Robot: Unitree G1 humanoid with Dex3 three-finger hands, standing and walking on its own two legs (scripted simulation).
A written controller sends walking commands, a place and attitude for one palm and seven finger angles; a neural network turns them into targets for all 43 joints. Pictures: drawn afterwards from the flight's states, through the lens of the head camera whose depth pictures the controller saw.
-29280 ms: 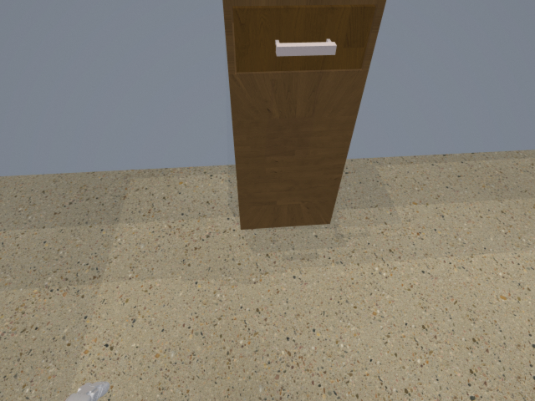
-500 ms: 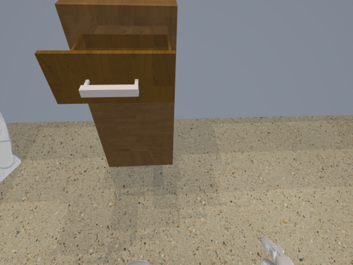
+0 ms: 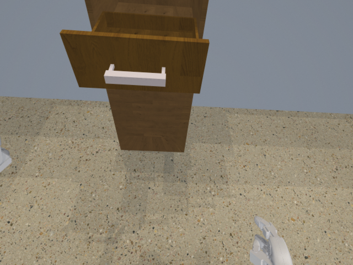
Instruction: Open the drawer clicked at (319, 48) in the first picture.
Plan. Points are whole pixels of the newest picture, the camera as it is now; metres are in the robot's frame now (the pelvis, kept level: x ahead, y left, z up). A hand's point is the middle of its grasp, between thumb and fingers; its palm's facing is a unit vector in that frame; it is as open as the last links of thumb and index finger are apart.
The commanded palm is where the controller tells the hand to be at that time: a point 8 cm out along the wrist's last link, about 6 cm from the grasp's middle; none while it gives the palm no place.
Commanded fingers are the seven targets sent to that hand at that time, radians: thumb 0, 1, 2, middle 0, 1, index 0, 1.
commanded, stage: stop stepping back and stand still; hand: left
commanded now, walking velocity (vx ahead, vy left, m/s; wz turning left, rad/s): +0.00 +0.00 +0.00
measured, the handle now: (136, 73) +0.58 +0.16 +0.10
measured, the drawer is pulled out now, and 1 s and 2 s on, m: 0.30 0.30 0.30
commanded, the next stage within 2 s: let the arm hang, fingers relaxed in 0.18 s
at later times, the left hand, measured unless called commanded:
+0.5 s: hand out of the picture +0.10 +0.20 -0.13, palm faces -0.08 -0.96 -0.28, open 7.4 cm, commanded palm none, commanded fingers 0.00 0.90 0.90 -0.20 -0.30 -0.20 -0.30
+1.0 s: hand out of the picture -0.08 +0.19 -0.16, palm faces +0.07 -0.96 -0.26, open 7.4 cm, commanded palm none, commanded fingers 0.00 0.90 0.90 -0.20 -0.30 -0.20 -0.30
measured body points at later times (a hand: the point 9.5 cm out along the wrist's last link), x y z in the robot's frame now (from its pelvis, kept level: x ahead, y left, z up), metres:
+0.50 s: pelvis -0.03 +0.01 -0.01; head -0.02 -0.02 +0.44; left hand +0.10 +0.25 -0.11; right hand +0.07 -0.27 -0.14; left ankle +0.02 +0.10 -0.73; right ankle +0.00 -0.11 -0.73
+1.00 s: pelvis -0.03 +0.00 +0.00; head -0.03 -0.02 +0.45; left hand -0.08 +0.24 -0.14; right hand -0.02 -0.22 -0.16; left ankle +0.02 +0.10 -0.73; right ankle +0.00 -0.11 -0.73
